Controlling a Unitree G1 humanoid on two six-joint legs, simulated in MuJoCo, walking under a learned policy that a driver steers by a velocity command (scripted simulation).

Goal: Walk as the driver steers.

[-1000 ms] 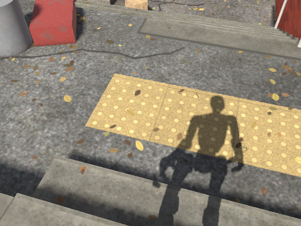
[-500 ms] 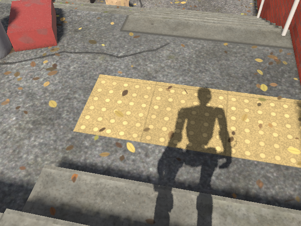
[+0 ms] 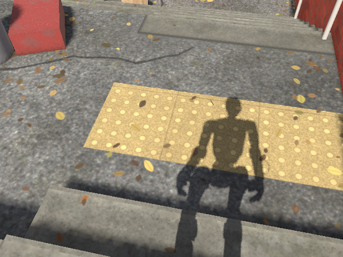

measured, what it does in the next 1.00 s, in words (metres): goes down: right foot 0.15 m lower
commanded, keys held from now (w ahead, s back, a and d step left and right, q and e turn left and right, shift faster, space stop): w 1.00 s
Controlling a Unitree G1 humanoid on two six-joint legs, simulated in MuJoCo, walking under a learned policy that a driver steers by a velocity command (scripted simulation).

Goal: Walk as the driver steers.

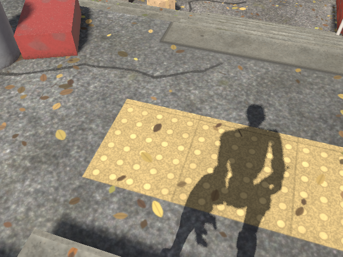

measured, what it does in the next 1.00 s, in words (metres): goes down, turning right: left foot 0.15 m lower, then right foot 0.15 m lower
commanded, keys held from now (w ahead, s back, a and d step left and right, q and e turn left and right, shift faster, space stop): w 0.22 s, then w+e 0.78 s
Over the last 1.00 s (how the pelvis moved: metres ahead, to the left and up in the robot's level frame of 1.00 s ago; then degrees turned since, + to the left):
0.37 0.00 -0.17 0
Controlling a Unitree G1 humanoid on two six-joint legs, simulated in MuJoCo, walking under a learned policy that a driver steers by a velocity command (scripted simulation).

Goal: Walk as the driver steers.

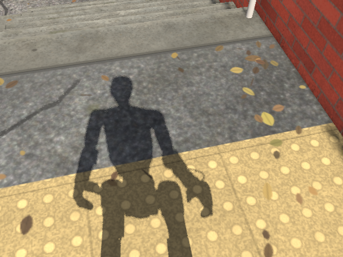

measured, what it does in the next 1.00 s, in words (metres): walks ahead: left foot, then right foot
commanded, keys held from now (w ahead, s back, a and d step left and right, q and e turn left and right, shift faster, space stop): w+e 0.46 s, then q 0.54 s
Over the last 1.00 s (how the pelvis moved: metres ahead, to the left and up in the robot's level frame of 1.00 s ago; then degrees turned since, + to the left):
0.61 -0.02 -0.28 -23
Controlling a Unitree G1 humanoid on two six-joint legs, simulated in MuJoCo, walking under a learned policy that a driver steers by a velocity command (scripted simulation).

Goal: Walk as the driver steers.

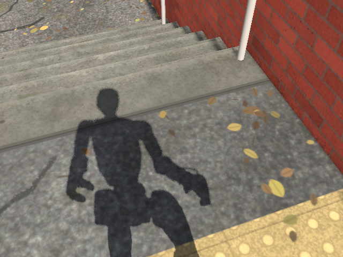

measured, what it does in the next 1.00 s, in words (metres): steps on the spot, turning left: left foot, then right foot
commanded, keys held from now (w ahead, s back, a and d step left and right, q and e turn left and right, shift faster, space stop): q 0.58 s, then no key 0.16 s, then w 0.26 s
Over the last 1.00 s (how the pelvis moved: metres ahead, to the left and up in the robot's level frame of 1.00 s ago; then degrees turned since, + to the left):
0.39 0.00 0.01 -8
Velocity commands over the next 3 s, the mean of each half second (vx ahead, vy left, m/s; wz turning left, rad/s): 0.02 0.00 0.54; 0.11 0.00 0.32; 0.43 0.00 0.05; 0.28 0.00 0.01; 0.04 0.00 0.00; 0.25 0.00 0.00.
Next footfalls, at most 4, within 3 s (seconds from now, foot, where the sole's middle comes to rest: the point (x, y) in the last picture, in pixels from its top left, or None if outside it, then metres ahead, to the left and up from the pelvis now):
0.10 left None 0.07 0.13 -0.78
0.62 right None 0.11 -0.09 -0.78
1.00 left None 0.01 0.15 -0.78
1.44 right None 0.43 0.07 -0.78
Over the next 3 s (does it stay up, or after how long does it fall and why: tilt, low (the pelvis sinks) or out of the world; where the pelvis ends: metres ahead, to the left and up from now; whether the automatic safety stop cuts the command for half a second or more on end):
stays up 0.62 0.29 0.01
